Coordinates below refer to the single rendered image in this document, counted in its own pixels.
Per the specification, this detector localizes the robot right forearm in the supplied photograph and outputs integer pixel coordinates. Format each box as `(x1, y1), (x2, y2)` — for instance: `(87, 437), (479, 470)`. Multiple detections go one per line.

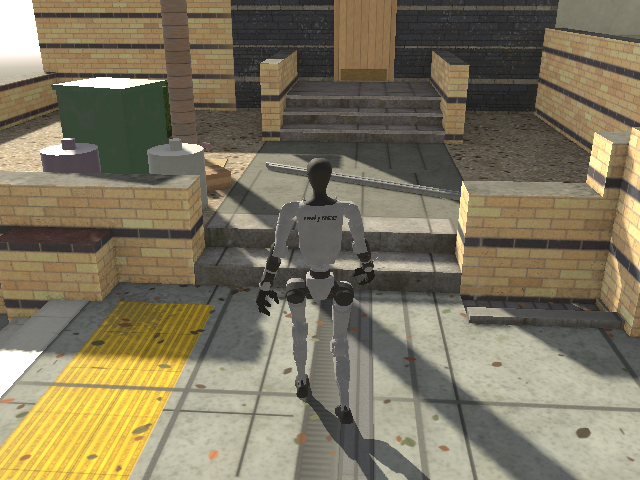
(357, 238), (374, 272)

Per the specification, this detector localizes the robot left shin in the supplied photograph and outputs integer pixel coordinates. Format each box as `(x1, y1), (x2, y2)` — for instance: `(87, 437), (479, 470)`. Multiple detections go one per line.
(292, 323), (307, 385)

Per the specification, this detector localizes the robot shin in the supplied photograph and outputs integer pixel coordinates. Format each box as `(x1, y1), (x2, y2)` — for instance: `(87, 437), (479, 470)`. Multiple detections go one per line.
(292, 323), (307, 385)
(333, 339), (350, 411)

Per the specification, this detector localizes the robot right upper arm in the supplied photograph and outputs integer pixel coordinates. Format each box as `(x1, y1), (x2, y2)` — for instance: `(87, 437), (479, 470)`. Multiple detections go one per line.
(340, 201), (368, 254)

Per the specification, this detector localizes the robot left upper arm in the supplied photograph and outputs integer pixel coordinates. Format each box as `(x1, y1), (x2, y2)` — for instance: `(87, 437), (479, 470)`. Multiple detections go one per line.
(272, 201), (299, 258)

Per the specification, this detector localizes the right robot hand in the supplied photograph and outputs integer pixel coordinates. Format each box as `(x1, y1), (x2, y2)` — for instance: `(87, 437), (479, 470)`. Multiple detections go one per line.
(352, 267), (375, 285)

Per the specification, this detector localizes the left robot hand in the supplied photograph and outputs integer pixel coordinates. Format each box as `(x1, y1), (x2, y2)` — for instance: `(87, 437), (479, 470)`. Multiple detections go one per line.
(256, 287), (279, 316)

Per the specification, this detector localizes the robot right shin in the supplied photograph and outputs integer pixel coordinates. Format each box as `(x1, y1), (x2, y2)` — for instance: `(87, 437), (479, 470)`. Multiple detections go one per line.
(333, 339), (350, 411)

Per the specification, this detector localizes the robot left forearm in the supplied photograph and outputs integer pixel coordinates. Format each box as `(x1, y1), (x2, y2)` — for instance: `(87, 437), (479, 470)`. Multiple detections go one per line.
(259, 243), (281, 291)

